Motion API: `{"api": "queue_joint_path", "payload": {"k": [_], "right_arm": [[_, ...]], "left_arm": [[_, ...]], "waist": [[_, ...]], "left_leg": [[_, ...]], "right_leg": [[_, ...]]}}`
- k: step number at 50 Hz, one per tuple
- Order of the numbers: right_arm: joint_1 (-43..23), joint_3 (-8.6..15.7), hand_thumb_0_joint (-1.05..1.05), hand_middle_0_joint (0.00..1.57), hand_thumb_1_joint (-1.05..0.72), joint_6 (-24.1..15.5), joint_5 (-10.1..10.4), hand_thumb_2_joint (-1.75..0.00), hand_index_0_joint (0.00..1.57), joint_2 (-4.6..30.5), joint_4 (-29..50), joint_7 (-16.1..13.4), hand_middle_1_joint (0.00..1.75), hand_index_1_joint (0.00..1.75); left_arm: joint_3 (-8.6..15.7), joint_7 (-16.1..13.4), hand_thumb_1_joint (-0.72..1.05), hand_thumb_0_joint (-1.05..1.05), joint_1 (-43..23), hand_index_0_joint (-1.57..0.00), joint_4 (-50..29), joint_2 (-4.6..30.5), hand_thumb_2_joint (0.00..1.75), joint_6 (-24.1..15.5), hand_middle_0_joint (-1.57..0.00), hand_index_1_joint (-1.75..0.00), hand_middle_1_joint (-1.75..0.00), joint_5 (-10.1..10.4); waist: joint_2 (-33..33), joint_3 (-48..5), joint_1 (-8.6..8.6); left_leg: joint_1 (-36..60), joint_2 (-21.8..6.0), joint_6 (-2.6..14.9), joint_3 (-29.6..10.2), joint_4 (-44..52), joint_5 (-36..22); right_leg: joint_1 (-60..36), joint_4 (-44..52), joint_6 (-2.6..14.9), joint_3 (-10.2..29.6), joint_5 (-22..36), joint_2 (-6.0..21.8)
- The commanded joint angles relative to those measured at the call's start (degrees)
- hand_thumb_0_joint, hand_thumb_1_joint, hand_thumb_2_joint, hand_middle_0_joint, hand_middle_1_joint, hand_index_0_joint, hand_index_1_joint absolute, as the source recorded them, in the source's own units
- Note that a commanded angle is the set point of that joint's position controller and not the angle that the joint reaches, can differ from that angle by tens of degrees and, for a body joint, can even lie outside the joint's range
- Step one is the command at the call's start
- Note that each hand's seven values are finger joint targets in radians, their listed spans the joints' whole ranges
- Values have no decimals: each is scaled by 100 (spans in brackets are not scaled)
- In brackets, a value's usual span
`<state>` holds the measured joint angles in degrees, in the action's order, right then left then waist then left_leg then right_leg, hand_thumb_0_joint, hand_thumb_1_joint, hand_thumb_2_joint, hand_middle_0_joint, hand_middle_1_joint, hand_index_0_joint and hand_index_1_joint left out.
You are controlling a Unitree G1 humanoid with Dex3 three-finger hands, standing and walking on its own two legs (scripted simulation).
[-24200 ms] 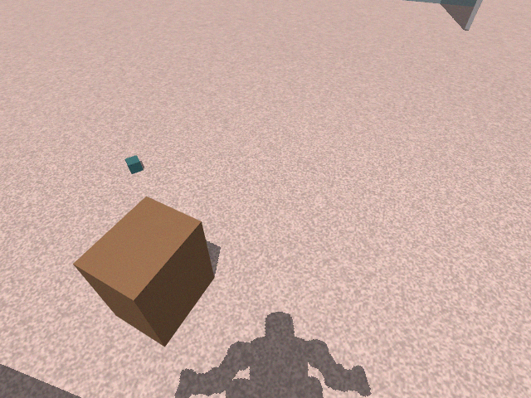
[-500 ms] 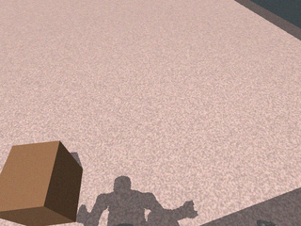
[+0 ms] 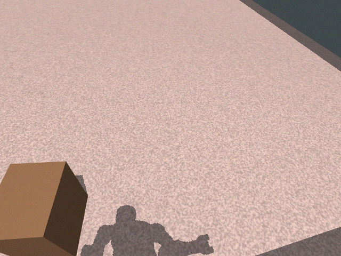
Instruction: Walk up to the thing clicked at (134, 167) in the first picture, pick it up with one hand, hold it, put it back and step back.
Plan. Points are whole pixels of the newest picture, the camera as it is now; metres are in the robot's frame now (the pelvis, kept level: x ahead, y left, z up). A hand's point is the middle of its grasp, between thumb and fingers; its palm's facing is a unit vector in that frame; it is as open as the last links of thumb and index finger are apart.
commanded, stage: walk up
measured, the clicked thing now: out of the picture +0.90 +1.31 -0.73
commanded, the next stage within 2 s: stand in 0.42 s
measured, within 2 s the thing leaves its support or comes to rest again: neither
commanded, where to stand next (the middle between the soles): +0.07 -0.03 m, yaw -2 degrees
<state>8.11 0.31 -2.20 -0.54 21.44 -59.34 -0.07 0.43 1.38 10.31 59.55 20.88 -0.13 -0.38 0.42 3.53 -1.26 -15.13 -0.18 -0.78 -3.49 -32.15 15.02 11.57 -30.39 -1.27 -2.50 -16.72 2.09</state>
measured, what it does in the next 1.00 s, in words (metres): stands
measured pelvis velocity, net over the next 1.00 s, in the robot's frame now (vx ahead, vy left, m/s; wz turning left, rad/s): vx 0.01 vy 0.00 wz -0.01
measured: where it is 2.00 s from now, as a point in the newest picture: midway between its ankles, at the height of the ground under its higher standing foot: outside the picture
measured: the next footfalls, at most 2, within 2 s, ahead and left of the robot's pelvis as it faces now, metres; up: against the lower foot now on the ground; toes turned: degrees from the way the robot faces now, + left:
none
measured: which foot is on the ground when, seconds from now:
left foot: down 0.00-1.00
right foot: down 0.00-1.00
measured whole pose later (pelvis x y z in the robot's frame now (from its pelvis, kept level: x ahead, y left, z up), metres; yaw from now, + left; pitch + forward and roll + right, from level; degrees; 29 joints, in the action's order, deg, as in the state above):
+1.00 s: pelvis +0.01 +0.00 +0.02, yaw +0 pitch -2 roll +0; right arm 4.4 -0.1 -0.7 -0.6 20.3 -66.3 0.5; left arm 0.4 0.3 5.0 66.1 20.3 -0.7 -0.3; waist -0.4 3.4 -0.5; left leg -8.0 -0.6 -1.4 -3.0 -18.9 8.7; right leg 5.3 -18.4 -1.2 -2.3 -10.8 1.9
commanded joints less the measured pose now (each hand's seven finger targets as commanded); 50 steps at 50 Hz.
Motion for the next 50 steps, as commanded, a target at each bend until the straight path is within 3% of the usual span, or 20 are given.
{"api": "queue_joint_path", "payload": {"k": [1,4,9,18,22,23,29,33,50], "right_arm": [[-191,253,0,20,-90,-145,60,-90,20,1244,225,-113,30,30],[-288,255,0,20,-90,-129,56,-90,20,1250,145,-127,30,30],[-507,234,0,20,-90,-112,29,-90,20,1230,49,-128,30,30],[-547,185,0,20,-90,-107,20,-90,20,1186,-85,-105,30,30],[-760,184,0,20,-90,-50,24,-90,20,1116,-129,-76,30,30],[-698,175,0,20,-90,-40,40,-90,20,1097,-153,-65,30,30],[-747,188,0,20,-90,27,48,-90,20,1122,-255,-38,30,30],[-766,173,0,20,-90,47,34,-90,20,1121,-306,-31,30,30],[-641,160,0,20,-90,32,32,-90,20,1109,-328,-33,30,30]], "left_arm": [[314,-96,90,0,-447,-20,-302,1323,90,-134,-20,-30,-30,49],[307,-99,90,0,-511,-20,-233,1285,90,-105,-20,-30,-30,45],[280,-86,90,0,-637,-20,-123,1191,90,-63,-20,-30,-30,41],[312,-70,90,0,-884,-20,10,1225,90,-70,-20,-30,-30,-1],[268,-121,90,0,-812,-20,144,1187,90,-128,-20,-30,-30,37],[262,-132,90,0,-887,-20,163,1217,90,-142,-20,-30,-30,36],[233,-162,90,0,-894,-20,274,1193,90,-173,-20,-30,-30,24],[221,-165,90,0,-877,-20,338,1166,90,-147,-20,-30,-30,17],[230,-167,90,0,-730,-20,347,1167,90,-157,-20,-30,-30,3]], "waist": [[24,-554,99],[25,-661,80],[-92,-529,53],[64,-637,93],[-149,-785,22],[-121,-724,89],[-24,-693,96],[-109,-535,99],[-16,-625,85]], "left_leg": [[327,-490,314,-434,570,-1484],[426,-546,328,-433,646,-1681],[319,-552,293,-495,985,-1333],[397,-533,240,-438,1173,-1440],[811,-663,199,-445,1157,-2129],[749,-626,157,-423,1200,-2078],[807,-657,156,-400,1314,-1856],[684,-629,139,-394,1514,-1284],[801,-677,158,-355,1539,-1643]], "right_leg": [[-211,679,418,550,1179,592],[-335,731,396,473,1184,585],[-433,945,349,407,822,545],[-748,1203,261,386,934,595],[-764,1273,231,449,1388,616],[-748,1306,222,463,1376,617],[-805,1423,209,471,1368,619],[-713,1513,186,452,863,560],[-772,1469,187,470,1189,590]]}}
